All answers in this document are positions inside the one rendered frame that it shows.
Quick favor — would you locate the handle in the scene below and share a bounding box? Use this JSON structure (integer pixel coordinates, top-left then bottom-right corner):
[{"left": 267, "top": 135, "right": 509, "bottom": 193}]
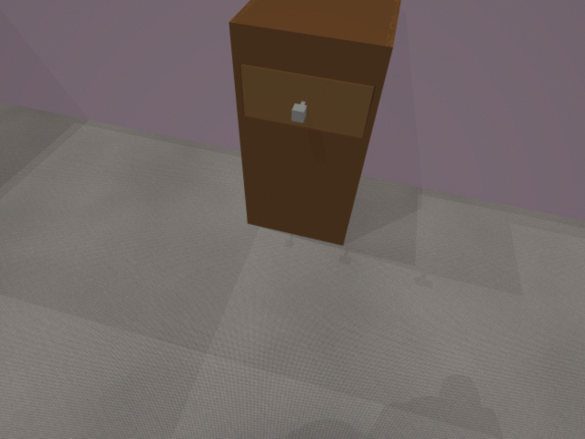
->
[{"left": 292, "top": 101, "right": 307, "bottom": 123}]

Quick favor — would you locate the drawer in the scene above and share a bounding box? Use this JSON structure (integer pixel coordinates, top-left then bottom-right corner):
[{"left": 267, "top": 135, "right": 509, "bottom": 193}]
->
[{"left": 241, "top": 64, "right": 374, "bottom": 138}]

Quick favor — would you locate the cabinet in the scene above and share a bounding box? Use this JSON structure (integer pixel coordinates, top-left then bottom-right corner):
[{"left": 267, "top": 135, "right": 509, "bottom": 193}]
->
[{"left": 229, "top": 0, "right": 401, "bottom": 246}]

